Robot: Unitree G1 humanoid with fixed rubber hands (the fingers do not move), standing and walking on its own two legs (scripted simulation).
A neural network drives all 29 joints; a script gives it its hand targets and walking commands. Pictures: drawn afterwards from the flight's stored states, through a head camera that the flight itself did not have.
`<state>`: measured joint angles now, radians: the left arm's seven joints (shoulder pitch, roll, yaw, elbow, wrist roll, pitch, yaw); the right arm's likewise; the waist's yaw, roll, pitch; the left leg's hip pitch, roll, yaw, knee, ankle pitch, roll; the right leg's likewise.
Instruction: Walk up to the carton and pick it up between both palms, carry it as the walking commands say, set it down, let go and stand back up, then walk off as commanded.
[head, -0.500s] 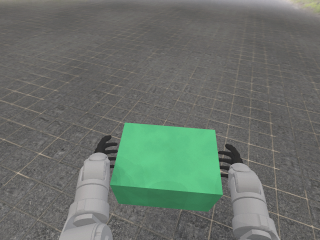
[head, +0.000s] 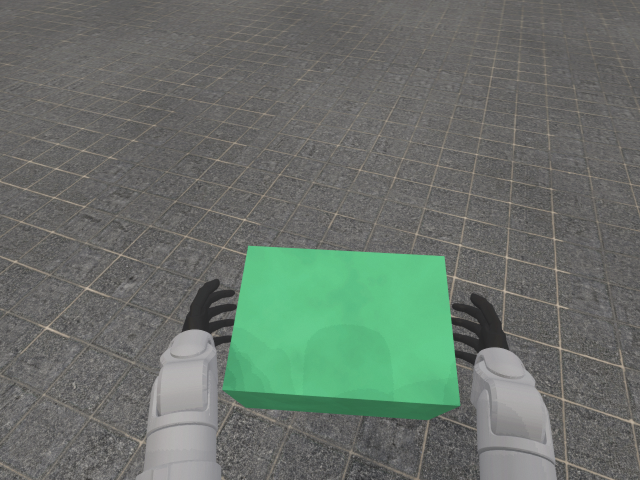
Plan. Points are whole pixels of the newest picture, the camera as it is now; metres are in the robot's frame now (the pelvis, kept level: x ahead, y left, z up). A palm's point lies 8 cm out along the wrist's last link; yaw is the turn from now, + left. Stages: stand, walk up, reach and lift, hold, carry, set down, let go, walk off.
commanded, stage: set down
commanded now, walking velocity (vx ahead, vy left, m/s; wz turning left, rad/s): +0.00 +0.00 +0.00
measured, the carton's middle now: (340, 335) +0.33 -0.01 -0.05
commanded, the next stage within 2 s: none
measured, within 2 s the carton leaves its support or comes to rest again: neither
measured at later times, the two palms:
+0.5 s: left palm (201, 346) +0.30 +0.18 -0.01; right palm (469, 354) +0.28 -0.19 -0.01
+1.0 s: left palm (204, 378) +0.31 +0.21 -0.14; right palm (429, 374) +0.31 -0.16 -0.13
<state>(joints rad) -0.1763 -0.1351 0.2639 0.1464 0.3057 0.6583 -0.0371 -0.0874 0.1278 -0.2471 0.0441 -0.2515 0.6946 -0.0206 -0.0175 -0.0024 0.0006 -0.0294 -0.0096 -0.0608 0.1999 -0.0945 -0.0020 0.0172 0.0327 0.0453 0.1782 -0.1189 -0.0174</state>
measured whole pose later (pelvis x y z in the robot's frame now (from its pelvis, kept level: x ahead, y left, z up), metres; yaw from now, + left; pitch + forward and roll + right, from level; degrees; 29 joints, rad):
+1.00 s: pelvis -0.02 +0.01 -0.06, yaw +2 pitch +27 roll -1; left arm -0.42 -0.10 0.46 0.47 0.23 0.22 -0.03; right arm -0.37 0.09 -0.37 0.42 -0.26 0.24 0.03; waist -0.01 0.01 -0.08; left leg -0.96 -0.06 -0.08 0.74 -0.24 0.01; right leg -0.92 0.05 0.11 0.75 -0.30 0.03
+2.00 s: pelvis -0.08 +0.01 -0.22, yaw +2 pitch +47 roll -2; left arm -0.77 -0.02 0.46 0.58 0.18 0.37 0.11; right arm -0.78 -0.03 -0.43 0.67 -0.20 0.34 -0.02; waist 0.02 0.04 -0.29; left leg -1.87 -0.11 -0.08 1.42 -0.38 -0.02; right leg -1.81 0.08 0.07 1.45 -0.48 0.05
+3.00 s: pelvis -0.12 +0.00 -0.35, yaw +1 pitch +46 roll -1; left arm -1.10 0.18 0.39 0.69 -0.02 0.27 0.18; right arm -1.15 -0.18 -0.29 0.80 -0.06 0.24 -0.12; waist 0.07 -0.01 0.10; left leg -2.25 -0.10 -0.05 1.88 -0.44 -0.04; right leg -2.20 0.12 0.06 1.93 -0.54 0.06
